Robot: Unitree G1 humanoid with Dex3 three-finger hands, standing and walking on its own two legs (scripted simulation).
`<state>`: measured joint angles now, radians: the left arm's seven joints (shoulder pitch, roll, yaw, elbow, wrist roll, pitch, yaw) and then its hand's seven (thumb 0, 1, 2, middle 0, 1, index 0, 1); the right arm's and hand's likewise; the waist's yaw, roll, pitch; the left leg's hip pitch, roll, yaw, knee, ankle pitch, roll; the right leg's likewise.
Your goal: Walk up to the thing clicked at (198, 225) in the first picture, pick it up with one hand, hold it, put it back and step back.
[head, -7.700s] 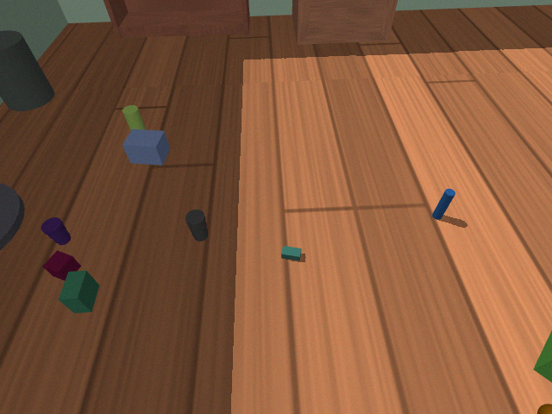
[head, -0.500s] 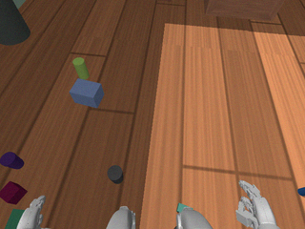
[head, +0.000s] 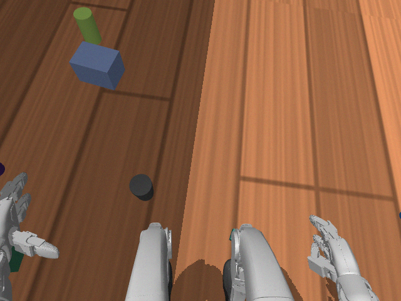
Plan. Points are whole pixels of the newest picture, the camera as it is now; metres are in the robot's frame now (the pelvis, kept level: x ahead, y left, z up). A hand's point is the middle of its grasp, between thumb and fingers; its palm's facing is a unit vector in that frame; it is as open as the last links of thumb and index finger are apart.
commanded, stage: go down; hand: left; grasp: from the side
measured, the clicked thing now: (143, 189) +0.43 +0.20 -0.52
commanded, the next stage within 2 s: approach in 1.84 s
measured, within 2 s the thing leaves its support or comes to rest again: neither
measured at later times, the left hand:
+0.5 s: hand (42, 199) +0.32 +0.37 -0.14, palm faces +0.16 -0.96 -0.21, open 17.0 cm
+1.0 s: hand (43, 192) +0.34 +0.38 -0.18, palm faces +0.17 -0.97 -0.16, open 17.1 cm
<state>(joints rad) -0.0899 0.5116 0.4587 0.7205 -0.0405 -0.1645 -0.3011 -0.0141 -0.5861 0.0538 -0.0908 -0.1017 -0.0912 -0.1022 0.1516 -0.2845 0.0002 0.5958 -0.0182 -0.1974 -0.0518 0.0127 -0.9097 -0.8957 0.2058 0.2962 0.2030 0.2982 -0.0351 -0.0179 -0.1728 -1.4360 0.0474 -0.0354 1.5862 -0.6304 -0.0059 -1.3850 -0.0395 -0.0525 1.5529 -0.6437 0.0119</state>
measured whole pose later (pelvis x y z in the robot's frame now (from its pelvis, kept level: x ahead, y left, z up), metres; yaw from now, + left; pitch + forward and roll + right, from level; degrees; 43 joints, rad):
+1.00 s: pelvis -0.05 +0.00 -0.17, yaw -4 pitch +32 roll -6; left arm -0.52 0.82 0.76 1.03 -0.12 -0.36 -0.61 -0.02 -0.45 0.09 -0.04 -0.07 -0.04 -0.07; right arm 0.10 -0.34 0.07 0.68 -0.05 -0.16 -0.03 0.01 -0.91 -0.90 0.21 0.30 0.20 0.30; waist -0.07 -0.03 -0.12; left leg -2.04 0.05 -0.11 2.15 -0.67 -0.01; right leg -1.97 -0.03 -0.08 2.09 -0.68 0.00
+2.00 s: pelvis -0.05 +0.00 -0.21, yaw -5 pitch +30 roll -7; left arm -0.59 0.90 0.83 1.09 -0.15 -0.40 -0.67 -0.02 -0.48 0.11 -0.04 -0.08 -0.03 -0.09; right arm 0.10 -0.36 0.11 0.70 -0.06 -0.15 -0.01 0.01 -0.92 -0.91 0.21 0.30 0.20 0.30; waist -0.09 -0.04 -0.07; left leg -2.16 0.04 -0.13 2.29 -0.68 0.00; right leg -2.07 -0.02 -0.09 2.23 -0.69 0.01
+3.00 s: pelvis -0.07 +0.02 -0.30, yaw -13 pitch +12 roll -15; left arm -0.59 0.81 0.61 1.40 -0.15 -1.03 -0.26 -0.02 -0.58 0.03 -0.06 -0.07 -0.06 -0.07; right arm -0.14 -0.38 0.45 0.59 -0.33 -0.04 0.11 0.00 -0.94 -0.90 0.21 0.30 0.21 0.30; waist -0.23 -0.24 0.26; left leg -2.23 0.04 -0.34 2.65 -0.68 0.00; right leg -2.07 0.05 -0.23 2.43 -0.61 0.06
